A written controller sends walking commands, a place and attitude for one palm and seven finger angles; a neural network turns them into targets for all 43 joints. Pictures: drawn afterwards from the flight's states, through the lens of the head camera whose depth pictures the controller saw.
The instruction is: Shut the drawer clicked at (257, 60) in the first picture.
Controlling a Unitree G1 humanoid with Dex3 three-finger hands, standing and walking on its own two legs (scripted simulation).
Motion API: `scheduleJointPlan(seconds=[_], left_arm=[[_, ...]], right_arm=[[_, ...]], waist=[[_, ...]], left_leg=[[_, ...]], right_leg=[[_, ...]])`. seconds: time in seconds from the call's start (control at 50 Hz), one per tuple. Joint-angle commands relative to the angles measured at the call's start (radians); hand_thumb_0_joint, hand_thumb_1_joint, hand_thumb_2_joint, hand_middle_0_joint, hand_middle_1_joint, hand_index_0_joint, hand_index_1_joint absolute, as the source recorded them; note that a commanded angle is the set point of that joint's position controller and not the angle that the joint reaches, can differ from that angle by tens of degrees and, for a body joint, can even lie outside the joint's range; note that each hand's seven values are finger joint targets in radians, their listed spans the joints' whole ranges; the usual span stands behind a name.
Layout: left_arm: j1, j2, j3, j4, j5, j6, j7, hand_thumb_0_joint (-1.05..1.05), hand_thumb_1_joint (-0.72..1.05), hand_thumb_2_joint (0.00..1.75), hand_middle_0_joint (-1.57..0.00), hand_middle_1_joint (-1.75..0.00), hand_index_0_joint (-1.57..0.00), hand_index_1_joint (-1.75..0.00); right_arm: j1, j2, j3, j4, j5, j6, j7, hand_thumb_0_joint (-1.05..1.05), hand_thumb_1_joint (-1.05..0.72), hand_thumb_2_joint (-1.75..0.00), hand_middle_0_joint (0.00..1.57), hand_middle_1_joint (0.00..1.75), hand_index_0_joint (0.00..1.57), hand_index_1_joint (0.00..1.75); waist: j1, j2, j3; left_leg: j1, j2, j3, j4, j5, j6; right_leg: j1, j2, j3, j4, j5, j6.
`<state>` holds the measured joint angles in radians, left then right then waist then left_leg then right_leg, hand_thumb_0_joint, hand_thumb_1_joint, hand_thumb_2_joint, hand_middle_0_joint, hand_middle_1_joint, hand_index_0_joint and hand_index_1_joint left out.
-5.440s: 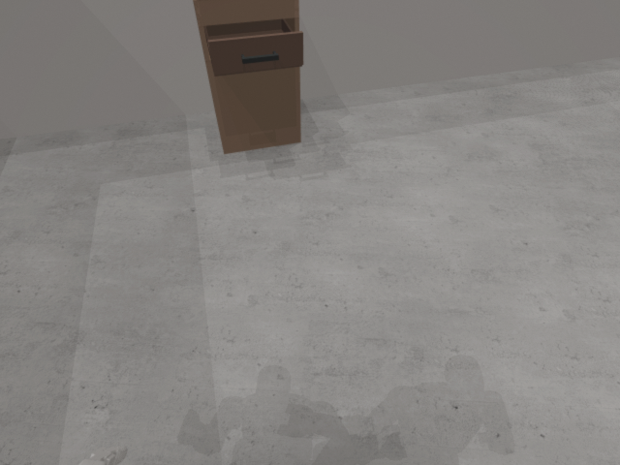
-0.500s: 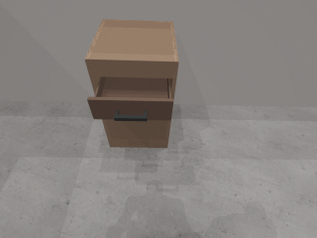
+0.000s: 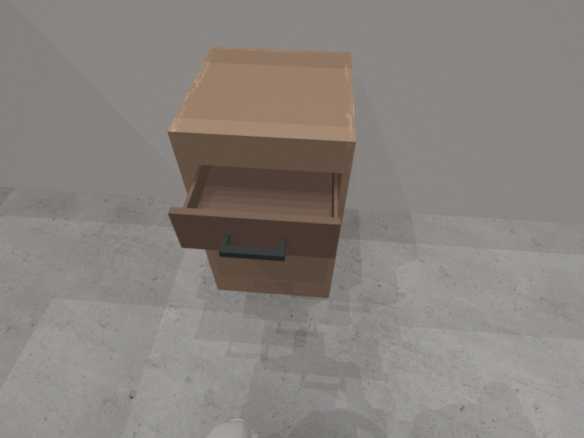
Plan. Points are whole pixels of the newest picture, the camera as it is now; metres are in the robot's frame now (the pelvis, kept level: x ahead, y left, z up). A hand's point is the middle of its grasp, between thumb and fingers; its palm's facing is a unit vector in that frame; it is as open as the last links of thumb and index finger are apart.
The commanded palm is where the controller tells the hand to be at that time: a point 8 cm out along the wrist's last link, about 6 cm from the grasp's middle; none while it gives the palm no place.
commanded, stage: take the last steps up to it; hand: left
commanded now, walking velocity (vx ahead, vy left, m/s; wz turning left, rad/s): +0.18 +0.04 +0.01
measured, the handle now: (253, 246) +0.54 +0.14 -0.19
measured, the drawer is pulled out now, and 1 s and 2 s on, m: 0.16 0.16 0.16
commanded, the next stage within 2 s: come to a stop and stand still in 0.12 s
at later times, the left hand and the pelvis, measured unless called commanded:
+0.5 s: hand (178, 413) +0.18 +0.21 -0.18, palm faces +0.02 -0.97 -0.24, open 7.3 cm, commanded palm none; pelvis +0.11 +0.02 -0.01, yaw -1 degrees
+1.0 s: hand out of the picture +0.10 +0.23 -0.18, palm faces +0.06 -0.98 -0.19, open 7.3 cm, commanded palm none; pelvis +0.08 +0.04 +0.00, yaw +0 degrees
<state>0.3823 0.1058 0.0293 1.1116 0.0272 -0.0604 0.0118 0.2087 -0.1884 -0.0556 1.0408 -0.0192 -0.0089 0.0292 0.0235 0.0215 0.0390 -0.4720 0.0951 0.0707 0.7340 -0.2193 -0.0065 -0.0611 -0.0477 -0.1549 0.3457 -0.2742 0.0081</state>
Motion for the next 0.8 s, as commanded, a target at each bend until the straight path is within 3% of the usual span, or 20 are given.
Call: scheduleJointPlan(seconds=[0.0,0.02,0.04,0.06,0.08,0.1,0.16,0.2,0.26,0.36,0.42,0.46,0.48,0.5,0.52,0.54,0.58,0.62,0.72,0.78], left_arm=[[0.041,0.188,0.042,-0.023,-0.002,-0.002,0.012,0.0,0.9,0.9,-0.2,-0.3,-0.2,-0.3],[0.028,0.183,0.041,-0.022,-0.005,0.003,0.013,0.0,0.9,0.9,-0.2,-0.3,-0.2,-0.3],[0.036,0.159,0.035,-0.025,-0.007,0.009,0.01,0.0,0.9,0.9,-0.2,-0.3,-0.2,-0.3],[0.065,0.105,0.027,-0.04,-0.015,0.013,0.006,0.0,0.9,0.9,-0.2,-0.3,-0.2,-0.3],[0.046,0.089,0.022,-0.069,-0.011,0.012,0.007,0.0,0.9,0.9,-0.2,-0.3,-0.2,-0.3],[0.006,0.097,0.021,-0.071,-0.008,0.02,0.012,0.0,0.9,0.9,-0.2,-0.3,-0.2,-0.3],[-0.037,0.094,0.025,-0.05,-0.004,0.024,-0.005,0.0,0.9,0.9,-0.2,-0.3,-0.2,-0.3],[0.0,0.072,0.022,-0.035,-0.002,0.039,-0.003,0.0,0.9,0.9,-0.2,-0.3,-0.2,-0.3],[0.004,0.057,0.009,-0.026,-0.011,0.058,0.011,0.0,0.9,0.9,-0.2,-0.3,-0.2,-0.3],[-0.065,0.103,0.004,-0.05,-0.012,0.077,0.025,0.0,0.9,0.9,-0.2,-0.3,-0.2,-0.3],[-0.065,0.144,0.017,-0.069,-0.008,0.083,0.027,0.0,0.9,0.9,-0.2,-0.3,-0.2,-0.3],[-0.065,0.198,0.026,-0.08,-0.003,0.072,0.03,0.0,0.9,0.9,-0.2,-0.3,-0.2,-0.3],[-0.078,0.223,0.03,-0.086,-0.003,0.067,0.03,0.0,0.9,0.9,-0.2,-0.3,-0.2,-0.3],[-0.08,0.253,0.04,-0.09,-0.007,0.062,0.03,0.0,0.9,0.9,-0.2,-0.3,-0.2,-0.3],[-0.081,0.255,0.04,-0.094,-0.01,0.06,0.032,0.0,0.9,0.9,-0.2,-0.3,-0.2,-0.3],[-0.095,0.249,0.04,-0.099,-0.006,0.063,0.036,0.0,0.9,0.9,-0.2,-0.3,-0.2,-0.3],[-0.144,0.242,0.045,-0.119,-0.003,0.066,0.04,0.0,0.9,0.9,-0.2,-0.3,-0.2,-0.3],[-0.177,0.244,0.05,-0.139,-0.001,0.068,0.039,0.0,0.9,0.9,-0.2,-0.3,-0.2,-0.3],[-0.179,0.255,0.059,-0.141,0.005,0.075,0.034,0.0,0.9,0.9,-0.2,-0.3,-0.2,-0.3],[-0.203,0.229,0.048,-0.125,-0.007,0.078,0.026,0.0,0.9,0.9,-0.2,-0.3,-0.2,-0.3]], right_arm=[[-0.013,-0.016,0.007,-0.061,0.0,-0.031,-0.004,0.0,-0.9,-0.9,0.2,0.3,0.2,0.3],[0.056,-0.033,0.005,-0.038,-0.004,-0.038,-0.011,0.0,-0.9,-0.9,0.2,0.3,0.2,0.3],[0.158,-0.086,-0.006,-0.009,-0.008,-0.045,-0.019,0.0,-0.9,-0.9,0.2,0.3,0.2,0.3],[0.251,-0.186,-0.027,0.004,-0.02,-0.049,-0.032,0.0,-0.9,-0.9,0.2,0.3,0.2,0.3],[0.302,-0.228,-0.031,0.009,-0.008,-0.035,-0.041,0.0,-0.9,-0.9,0.2,0.3,0.2,0.3],[0.265,-0.205,-0.025,0.012,-0.005,-0.034,-0.053,0.0,-0.9,-0.9,0.2,0.3,0.2,0.3],[0.099,-0.089,0.008,-0.034,-0.002,-0.047,-0.058,0.0,-0.9,-0.9,0.2,0.3,0.2,0.3],[0.077,-0.061,0.01,-0.037,0.001,-0.056,-0.061,0.0,-0.9,-0.9,0.2,0.3,0.2,0.3],[0.053,-0.054,0.025,-0.03,0.003,-0.055,-0.071,0.0,-0.9,-0.9,0.2,0.3,0.2,0.3],[0.039,-0.09,0.015,-0.002,0.004,-0.019,-0.076,0.0,-0.9,-0.9,0.2,0.3,0.2,0.3],[0.036,-0.098,-0.001,0.0,0.008,0.002,-0.077,0.0,-0.9,-0.9,0.2,0.3,0.2,0.3],[0.053,-0.075,-0.006,-0.007,0.012,0.009,-0.071,0.0,-0.9,-0.9,0.2,0.3,0.2,0.3],[0.073,-0.059,-0.007,-0.01,0.015,0.017,-0.066,0.0,-0.9,-0.9,0.2,0.3,0.2,0.3],[0.095,-0.037,-0.007,-0.009,0.017,0.031,-0.064,0.0,-0.9,-0.9,0.2,0.3,0.2,0.3],[0.077,-0.041,-0.01,-0.018,0.016,0.042,-0.065,0.0,-0.9,-0.9,0.2,0.3,0.2,0.3],[0.065,-0.045,-0.014,-0.025,0.017,0.049,-0.068,0.0,-0.9,-0.9,0.2,0.3,0.2,0.3],[0.048,-0.041,-0.015,-0.025,0.018,0.052,-0.067,0.0,-0.9,-0.9,0.2,0.3,0.2,0.3],[0.062,-0.038,-0.016,-0.026,0.015,0.058,-0.062,0.0,-0.9,-0.9,0.2,0.3,0.2,0.3],[0.084,-0.027,-0.003,-0.036,0.013,0.042,-0.051,0.0,-0.9,-0.9,0.2,0.3,0.2,0.3],[0.178,-0.011,0.012,0.011,0.009,0.024,-0.052,0.0,-0.9,-0.9,0.2,0.3,0.2,0.3]], waist=[[-0.005,-0.175,0.039],[-0.041,-0.139,0.013],[-0.076,-0.027,-0.037],[-0.098,0.199,-0.114],[-0.105,0.264,-0.13],[-0.107,0.267,-0.129],[-0.038,0.074,-0.009],[-0.011,0.065,-0.03],[0.009,0.023,-0.051],[-0.008,0.092,-0.018],[0.005,0.08,0.009],[-0.003,-0.014,-0.011],[-0.02,-0.07,-0.035],[-0.024,-0.213,-0.092],[-0.004,-0.251,-0.106],[0.003,-0.224,-0.112],[-0.005,-0.143,-0.097],[-0.015,-0.129,-0.099],[-0.003,-0.196,-0.096],[-0.042,-0.181,-0.097]], left_leg=[[0.14,-0.048,0.045,-0.169,0.017,0.023],[0.261,-0.066,0.058,-0.252,0.058,0.027],[0.427,-0.032,0.014,-0.291,0.103,0.041],[0.586,0.189,-0.246,-0.329,0.23,0.119],[0.588,0.311,-0.4,-0.423,0.269,0.202],[0.535,0.306,-0.404,-0.464,0.186,0.212],[0.329,0.22,-0.24,-0.504,0.191,0.192],[0.307,0.178,-0.14,-0.505,0.325,0.179],[0.301,0.171,-0.08,-0.456,0.669,0.172],[0.327,0.177,-0.078,-0.399,0.688,0.15],[0.286,0.148,-0.094,-0.34,0.549,0.113],[0.232,0.05,-0.052,-0.252,0.333,0.041],[0.214,-0.006,-0.015,-0.184,0.169,0.011],[0.205,-0.063,0.023,-0.082,-0.069,-0.012],[0.173,-0.083,0.0,0.05,-0.317,-0.018],[0.146,-0.083,-0.048,0.159,-0.379,-0.016],[0.099,-0.084,-0.094,0.288,-0.35,-0.02],[0.097,-0.081,-0.092,0.285,-0.311,-0.031],[0.173,-0.078,-0.048,-0.008,-0.252,-0.027],[0.382,-0.09,-0.017,-0.322,-0.055,-0.014]], right_leg=[[-0.065,-0.218,0.114,-0.043,0.299,-0.118],[-0.097,-0.186,0.084,0.05,0.308,-0.098],[-0.169,-0.143,0.054,0.225,0.253,-0.076],[-0.352,-0.028,-0.018,0.463,-0.069,-0.035],[-0.451,0.029,0.013,0.68,-0.363,-0.027],[-0.491,0.001,0.095,0.795,-0.341,-0.037],[-0.47,-0.069,0.13,0.811,-0.152,-0.025],[-0.414,-0.065,0.117,0.747,-0.093,-0.006],[-0.314,-0.053,0.134,0.565,-0.058,0.018],[-0.226,-0.024,0.104,0.316,-0.031,0.019],[-0.162,-0.024,0.11,0.182,0.101,0.007],[-0.1,-0.101,0.211,0.136,0.492,-0.029],[-0.094,-0.19,0.287,0.145,0.668,-0.086],[-0.07,-0.271,0.353,0.095,0.806,-0.152],[-0.067,-0.321,0.385,0.05,0.89,-0.214],[-0.063,-0.337,0.375,0.045,0.901,-0.249],[-0.073,-0.308,0.342,0.054,0.832,-0.255],[-0.09,-0.277,0.294,0.038,0.692,-0.229],[-0.107,-0.234,0.32,-0.019,0.312,-0.198],[-0.225,-0.153,0.271,-0.024,-0.043,-0.105]])
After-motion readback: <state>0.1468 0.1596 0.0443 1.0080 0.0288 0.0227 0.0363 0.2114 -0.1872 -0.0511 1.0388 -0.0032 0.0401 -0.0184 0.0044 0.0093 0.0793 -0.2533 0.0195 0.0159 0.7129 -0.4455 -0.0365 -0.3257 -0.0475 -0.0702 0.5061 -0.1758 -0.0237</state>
